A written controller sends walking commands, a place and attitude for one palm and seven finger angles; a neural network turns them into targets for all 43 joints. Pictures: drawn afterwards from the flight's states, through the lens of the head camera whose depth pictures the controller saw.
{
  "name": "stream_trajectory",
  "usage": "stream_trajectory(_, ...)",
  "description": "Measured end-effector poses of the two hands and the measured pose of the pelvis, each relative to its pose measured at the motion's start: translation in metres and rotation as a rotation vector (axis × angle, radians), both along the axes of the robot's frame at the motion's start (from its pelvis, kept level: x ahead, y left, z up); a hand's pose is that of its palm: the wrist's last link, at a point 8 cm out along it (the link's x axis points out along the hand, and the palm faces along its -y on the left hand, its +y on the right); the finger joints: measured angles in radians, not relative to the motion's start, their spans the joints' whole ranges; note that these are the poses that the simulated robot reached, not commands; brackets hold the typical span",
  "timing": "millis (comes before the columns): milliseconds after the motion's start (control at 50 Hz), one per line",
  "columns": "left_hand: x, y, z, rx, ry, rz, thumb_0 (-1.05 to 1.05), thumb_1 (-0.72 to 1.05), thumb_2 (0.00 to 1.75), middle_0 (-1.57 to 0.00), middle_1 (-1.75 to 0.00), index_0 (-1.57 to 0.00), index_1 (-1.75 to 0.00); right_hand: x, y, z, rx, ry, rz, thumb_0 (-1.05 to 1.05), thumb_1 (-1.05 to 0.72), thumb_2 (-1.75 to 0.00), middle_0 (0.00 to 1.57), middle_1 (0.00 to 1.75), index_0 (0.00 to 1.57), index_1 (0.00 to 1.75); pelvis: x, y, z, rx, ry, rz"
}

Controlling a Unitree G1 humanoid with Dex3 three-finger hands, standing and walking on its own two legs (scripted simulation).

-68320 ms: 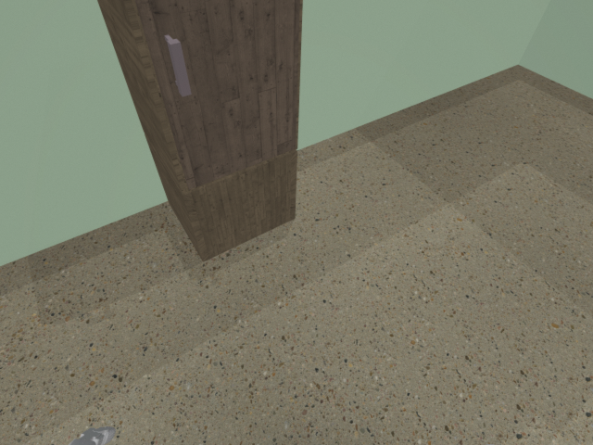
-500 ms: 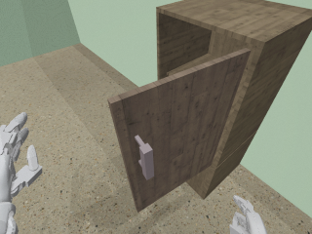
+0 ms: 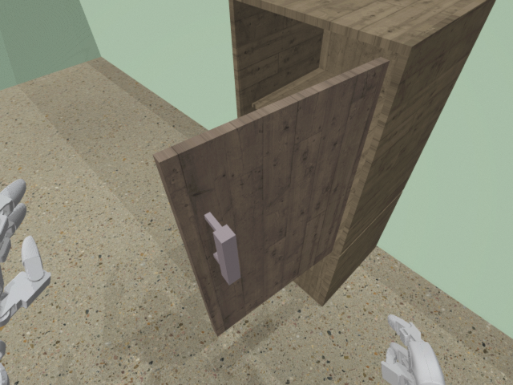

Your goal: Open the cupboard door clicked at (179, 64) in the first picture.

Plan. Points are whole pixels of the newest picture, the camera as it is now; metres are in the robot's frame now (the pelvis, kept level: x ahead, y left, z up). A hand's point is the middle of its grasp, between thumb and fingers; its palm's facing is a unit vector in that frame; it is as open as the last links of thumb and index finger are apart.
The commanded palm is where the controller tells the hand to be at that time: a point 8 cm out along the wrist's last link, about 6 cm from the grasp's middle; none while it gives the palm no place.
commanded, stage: step back with the hand held close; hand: left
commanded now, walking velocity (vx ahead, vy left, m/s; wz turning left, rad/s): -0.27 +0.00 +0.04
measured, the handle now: (221, 248) +0.31 +0.08 +0.06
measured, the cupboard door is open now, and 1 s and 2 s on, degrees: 82 82 82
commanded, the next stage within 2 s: stop stepping back and stand still in 1.20 s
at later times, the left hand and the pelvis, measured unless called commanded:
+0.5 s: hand out of the picture +0.14 +0.28 +0.15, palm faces +0.46 -0.75 -0.48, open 7.4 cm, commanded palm +0.07 +0.32 +0.17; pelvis -0.07 +0.02 -0.02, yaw +0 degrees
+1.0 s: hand out of the picture +0.09 +0.30 +0.17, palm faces +0.47 -0.74 -0.48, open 7.4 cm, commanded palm +0.02 +0.34 +0.17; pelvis -0.11 +0.03 -0.02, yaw +3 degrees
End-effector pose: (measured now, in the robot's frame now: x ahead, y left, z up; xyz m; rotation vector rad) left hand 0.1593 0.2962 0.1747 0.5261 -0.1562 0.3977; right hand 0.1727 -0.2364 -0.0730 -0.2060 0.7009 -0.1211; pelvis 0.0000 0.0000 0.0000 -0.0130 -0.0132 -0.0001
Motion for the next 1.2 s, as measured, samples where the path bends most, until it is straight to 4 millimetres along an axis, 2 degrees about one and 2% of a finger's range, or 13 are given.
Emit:
stream_trajectory(80, -0.003, -0.003, -0.004, 0.022, 0.025, -0.048, 0.02, 0.89, 0.90, -0.21, -0.30, -0.21, -0.30, -0.016, -0.010, 0.001, -0.032, 0.024, -0.052, 0.01, -0.90, -0.90, 0.20, 0.30, 0.20, 0.30, -0.008, 0.003, -0.002, 0.008, 0.009, -0.005)
stream_trajectory(180, -0.015, 0.004, 0.001, 0.071, -0.007, -0.056, 0.02, 0.88, 0.90, -0.22, -0.30, -0.22, -0.30, -0.037, -0.013, 0.001, -0.057, 0.035, -0.082, 0.01, -0.90, -0.90, 0.20, 0.30, 0.20, 0.30, -0.021, 0.006, -0.007, 0.014, 0.010, -0.008)
stream_trajectory(460, -0.063, 0.019, -0.004, 0.095, -0.103, -0.015, 0.01, 0.88, 0.90, -0.21, -0.30, -0.22, -0.30, -0.084, 0.008, -0.014, -0.061, 0.031, -0.047, 0.01, -0.90, -0.90, 0.20, 0.30, 0.20, 0.30, -0.062, 0.016, -0.022, 0.007, -0.004, 0.002)
stream_trajectory(580, -0.075, 0.024, -0.006, 0.109, -0.149, 0.006, 0.02, 0.88, 0.90, -0.21, -0.30, -0.22, -0.30, -0.098, 0.015, -0.024, -0.055, 0.037, -0.029, 0.01, -0.90, -0.90, 0.20, 0.30, 0.21, 0.30, -0.073, 0.017, -0.030, 0.010, -0.024, 0.013)
stream_trajectory(740, -0.084, 0.018, -0.001, 0.130, -0.215, -0.019, 0.02, 0.88, 0.90, -0.21, -0.30, -0.22, -0.30, -0.107, 0.014, -0.031, -0.054, 0.038, -0.019, 0.01, -0.90, -0.90, 0.20, 0.30, 0.21, 0.30, -0.085, 0.017, -0.037, 0.008, -0.029, 0.018)
stream_trajectory(840, -0.090, 0.020, -0.001, 0.117, -0.217, -0.057, 0.01, 0.88, 0.90, -0.21, -0.30, -0.22, -0.30, -0.117, 0.014, -0.026, -0.070, 0.069, -0.021, 0.01, -0.90, -0.90, 0.20, 0.30, 0.21, 0.30, -0.096, 0.021, -0.034, 0.005, -0.004, 0.041)
stream_trajectory(940, -0.105, 0.032, 0.000, 0.158, -0.189, -0.073, 0.01, 0.88, 0.90, -0.22, -0.30, -0.22, -0.31, -0.128, 0.018, -0.020, -0.105, 0.066, -0.024, 0.01, -0.90, -0.90, 0.20, 0.30, 0.21, 0.30, -0.107, 0.028, -0.032, -0.036, 0.005, 0.060)
stream_trajectory(1060, -0.124, 0.047, 0.012, 0.080, -0.206, -0.009, 0.01, 0.88, 0.90, -0.22, -0.30, -0.22, -0.31, -0.137, 0.036, -0.004, -0.082, 0.069, -0.009, 0.01, -0.90, -0.90, 0.20, 0.30, 0.20, 0.30, -0.115, 0.030, -0.010, -0.064, 0.053, 0.013)
stream_trajectory(1120, -0.124, 0.042, 0.010, 0.002, -0.206, -0.013, 0.01, 0.88, 0.90, -0.21, -0.30, -0.21, -0.30, -0.140, 0.045, 0.006, -0.068, 0.053, 0.015, 0.01, -0.90, -0.90, 0.20, 0.30, 0.20, 0.30, -0.125, 0.028, -0.001, -0.079, 0.082, -0.006)
stream_trajectory(1200, -0.124, 0.025, 0.008, -0.041, -0.187, -0.084, 0.02, 0.89, 0.90, -0.21, -0.30, -0.21, -0.30, -0.144, 0.050, 0.016, -0.048, 0.005, 0.037, 0.01, -0.90, -0.90, 0.20, 0.30, 0.21, 0.30, -0.147, 0.020, 0.004, -0.086, 0.112, -0.019)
